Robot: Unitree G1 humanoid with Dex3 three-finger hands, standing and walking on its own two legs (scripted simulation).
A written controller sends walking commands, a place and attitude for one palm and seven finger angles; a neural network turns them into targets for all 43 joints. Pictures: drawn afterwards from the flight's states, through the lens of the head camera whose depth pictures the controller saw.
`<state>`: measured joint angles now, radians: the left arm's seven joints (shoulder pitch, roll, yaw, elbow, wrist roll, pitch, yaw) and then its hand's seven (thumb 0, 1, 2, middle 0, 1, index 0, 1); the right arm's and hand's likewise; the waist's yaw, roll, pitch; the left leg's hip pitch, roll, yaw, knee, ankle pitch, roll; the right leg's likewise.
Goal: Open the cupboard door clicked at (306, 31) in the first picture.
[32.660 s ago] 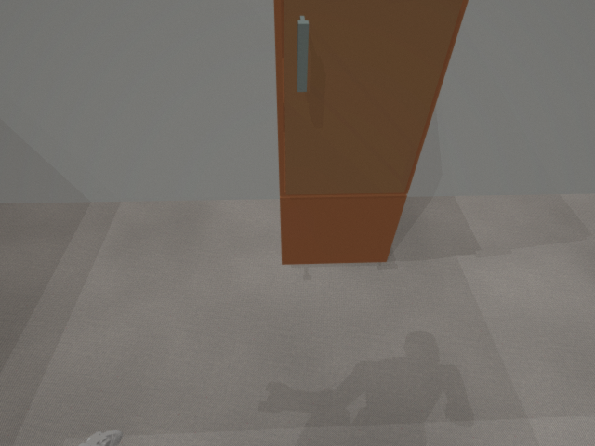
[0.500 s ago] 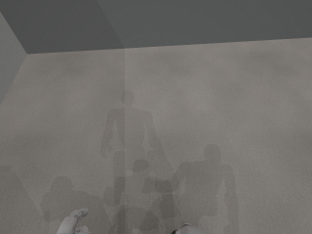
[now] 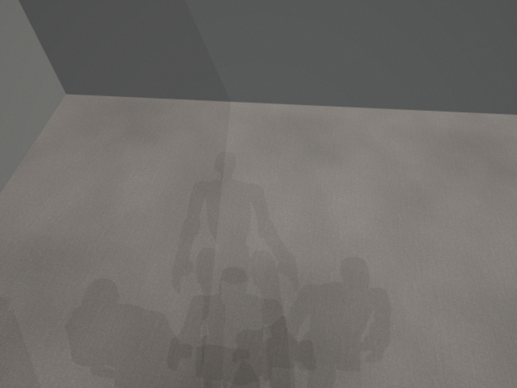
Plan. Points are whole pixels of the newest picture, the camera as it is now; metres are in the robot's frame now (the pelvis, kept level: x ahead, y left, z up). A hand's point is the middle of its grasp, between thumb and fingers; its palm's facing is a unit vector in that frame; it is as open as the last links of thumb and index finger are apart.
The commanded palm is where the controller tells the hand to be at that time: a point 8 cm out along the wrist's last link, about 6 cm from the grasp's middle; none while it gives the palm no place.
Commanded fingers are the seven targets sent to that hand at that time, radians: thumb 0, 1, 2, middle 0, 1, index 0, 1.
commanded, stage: turn to face it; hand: left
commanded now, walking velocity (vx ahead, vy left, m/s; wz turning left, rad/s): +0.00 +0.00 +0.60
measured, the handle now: out of the picture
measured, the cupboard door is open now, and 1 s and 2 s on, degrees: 40 40 40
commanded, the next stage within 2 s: none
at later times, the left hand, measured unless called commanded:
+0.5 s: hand out of the picture +0.04 +0.16 -0.18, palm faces +0.33 -0.92 -0.21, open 7.4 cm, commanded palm none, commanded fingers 0.00 0.90 0.90 -0.20 -0.30 -0.20 -0.30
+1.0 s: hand out of the picture +0.06 +0.14 -0.15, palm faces +0.57 -0.77 -0.27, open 7.4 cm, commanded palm none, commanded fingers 0.00 0.90 0.90 -0.20 -0.30 -0.20 -0.30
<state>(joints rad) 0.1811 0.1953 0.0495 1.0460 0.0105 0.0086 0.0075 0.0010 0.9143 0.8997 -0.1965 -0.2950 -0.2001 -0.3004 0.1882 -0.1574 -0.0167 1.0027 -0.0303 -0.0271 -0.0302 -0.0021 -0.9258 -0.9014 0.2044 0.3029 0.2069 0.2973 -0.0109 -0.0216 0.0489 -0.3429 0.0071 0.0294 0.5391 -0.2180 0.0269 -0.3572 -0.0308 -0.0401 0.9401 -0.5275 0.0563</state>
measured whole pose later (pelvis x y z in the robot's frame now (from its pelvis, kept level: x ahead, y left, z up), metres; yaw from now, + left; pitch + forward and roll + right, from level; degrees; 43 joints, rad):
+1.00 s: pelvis +0.11 -0.08 +0.00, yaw +37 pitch +1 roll +2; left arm 0.18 0.20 0.04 0.88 0.03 0.02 0.02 0.00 0.91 0.90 -0.20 -0.30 -0.20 -0.30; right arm 0.15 -0.26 -0.08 0.93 -0.02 0.08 0.02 0.01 -0.90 -0.90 0.20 0.30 0.20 0.30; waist -0.03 0.00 0.09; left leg -0.47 0.02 0.04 1.06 -0.48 -0.06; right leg -0.26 -0.12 -0.13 0.54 -0.29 0.02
